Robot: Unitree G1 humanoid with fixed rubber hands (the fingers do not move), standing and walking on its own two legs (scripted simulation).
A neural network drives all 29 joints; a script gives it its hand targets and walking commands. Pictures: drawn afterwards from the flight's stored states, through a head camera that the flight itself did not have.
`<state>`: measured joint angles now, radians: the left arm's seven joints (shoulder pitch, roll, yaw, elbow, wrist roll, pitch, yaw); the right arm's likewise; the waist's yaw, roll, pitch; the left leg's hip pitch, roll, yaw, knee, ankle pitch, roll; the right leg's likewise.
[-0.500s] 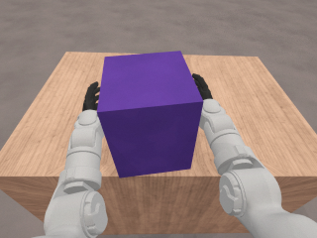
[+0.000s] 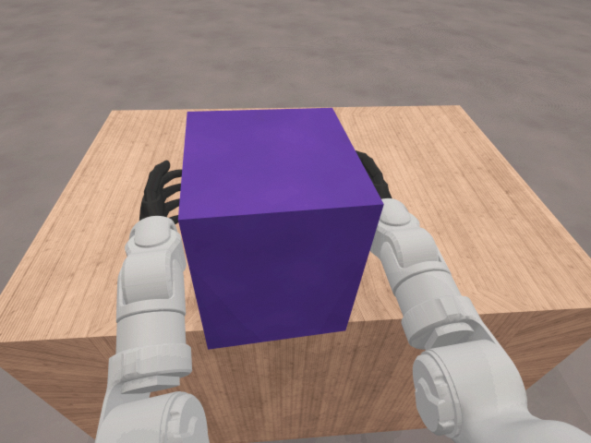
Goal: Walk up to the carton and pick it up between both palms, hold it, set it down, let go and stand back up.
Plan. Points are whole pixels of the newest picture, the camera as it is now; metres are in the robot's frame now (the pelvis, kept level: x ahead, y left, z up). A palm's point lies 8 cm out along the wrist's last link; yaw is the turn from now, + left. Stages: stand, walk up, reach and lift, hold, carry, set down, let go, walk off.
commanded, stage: reach and lift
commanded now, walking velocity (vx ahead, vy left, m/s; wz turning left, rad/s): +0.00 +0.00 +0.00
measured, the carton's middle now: (270, 227) +0.39 +0.05 +0.11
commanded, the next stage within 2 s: hold in 1.30 s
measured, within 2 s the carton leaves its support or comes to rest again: neither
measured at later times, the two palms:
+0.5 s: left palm (150, 209) +0.35 +0.19 +0.18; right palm (388, 197) +0.38 -0.10 +0.18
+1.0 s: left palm (181, 211) +0.36 +0.16 +0.16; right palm (410, 213) +0.38 -0.14 +0.16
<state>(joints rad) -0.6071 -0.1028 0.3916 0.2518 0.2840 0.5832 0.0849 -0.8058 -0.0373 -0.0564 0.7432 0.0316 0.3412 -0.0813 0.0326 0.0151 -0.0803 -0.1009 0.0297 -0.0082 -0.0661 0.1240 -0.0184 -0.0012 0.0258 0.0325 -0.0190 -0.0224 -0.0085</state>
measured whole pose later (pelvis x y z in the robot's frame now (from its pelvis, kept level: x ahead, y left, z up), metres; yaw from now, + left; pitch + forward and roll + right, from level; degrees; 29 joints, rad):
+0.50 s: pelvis -0.02 +0.01 +0.00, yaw +0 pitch +1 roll -1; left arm -0.68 -0.04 0.33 0.20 0.28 0.74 0.02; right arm -0.81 0.00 -0.14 0.53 0.03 0.53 -0.13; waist 0.00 -0.01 -0.07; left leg -0.17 0.02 -0.01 0.08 0.08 -0.01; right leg -0.09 0.02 0.03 0.15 -0.08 0.00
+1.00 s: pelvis +0.01 +0.00 +0.00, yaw -1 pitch -3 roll +0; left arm -0.53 -0.08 0.32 -0.05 0.30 0.84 -0.04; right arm -0.62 -0.01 -0.01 0.29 0.10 0.55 -0.18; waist -0.05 0.00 0.02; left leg 0.03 0.02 0.01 -0.09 0.10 -0.01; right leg 0.11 0.02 0.04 -0.01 -0.05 0.00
